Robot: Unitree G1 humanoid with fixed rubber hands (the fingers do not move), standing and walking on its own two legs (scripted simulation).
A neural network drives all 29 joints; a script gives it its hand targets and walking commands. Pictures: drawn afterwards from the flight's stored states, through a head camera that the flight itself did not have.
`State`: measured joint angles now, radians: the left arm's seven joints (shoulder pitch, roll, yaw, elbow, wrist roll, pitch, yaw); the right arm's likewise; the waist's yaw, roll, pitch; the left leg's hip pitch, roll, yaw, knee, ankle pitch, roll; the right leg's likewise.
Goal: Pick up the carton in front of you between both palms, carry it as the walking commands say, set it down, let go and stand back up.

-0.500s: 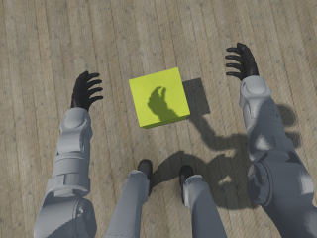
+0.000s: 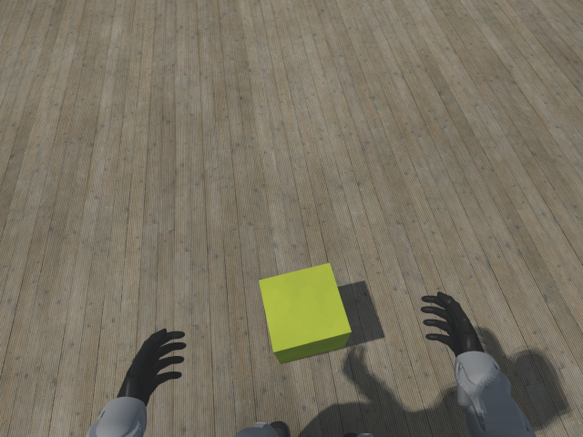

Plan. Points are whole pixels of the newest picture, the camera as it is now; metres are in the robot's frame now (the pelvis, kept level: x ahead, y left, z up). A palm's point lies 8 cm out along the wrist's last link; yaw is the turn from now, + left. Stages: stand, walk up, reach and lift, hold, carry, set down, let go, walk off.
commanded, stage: let go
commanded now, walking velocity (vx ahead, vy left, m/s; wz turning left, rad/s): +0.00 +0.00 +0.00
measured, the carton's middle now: (303, 316) +0.42 +0.03 -0.64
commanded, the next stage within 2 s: stand in 0.68 s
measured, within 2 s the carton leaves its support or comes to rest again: neither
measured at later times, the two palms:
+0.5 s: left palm (144, 397) +0.17 +0.21 -0.05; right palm (523, 423) +0.17 -0.25 -0.05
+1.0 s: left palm (106, 414) +0.15 +0.28 -0.08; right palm out of the picture +0.14 -0.30 -0.06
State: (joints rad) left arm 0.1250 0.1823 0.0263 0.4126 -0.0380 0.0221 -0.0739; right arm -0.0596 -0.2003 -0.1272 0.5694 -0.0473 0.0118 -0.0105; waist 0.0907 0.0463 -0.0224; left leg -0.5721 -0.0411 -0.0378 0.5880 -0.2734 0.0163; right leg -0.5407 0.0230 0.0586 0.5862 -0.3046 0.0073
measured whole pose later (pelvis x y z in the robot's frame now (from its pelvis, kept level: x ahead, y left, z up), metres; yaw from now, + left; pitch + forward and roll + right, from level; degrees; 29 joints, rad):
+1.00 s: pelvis +0.01 +0.00 +0.01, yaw +0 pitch +0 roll +0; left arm 0.19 0.34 0.04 0.69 0.04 0.02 0.01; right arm 0.22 -0.33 -0.06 0.69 -0.04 0.01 -0.01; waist -0.01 -0.04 0.01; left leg -0.22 -0.03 -0.04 0.54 -0.31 0.02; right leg -0.18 0.03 0.05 0.51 -0.33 0.00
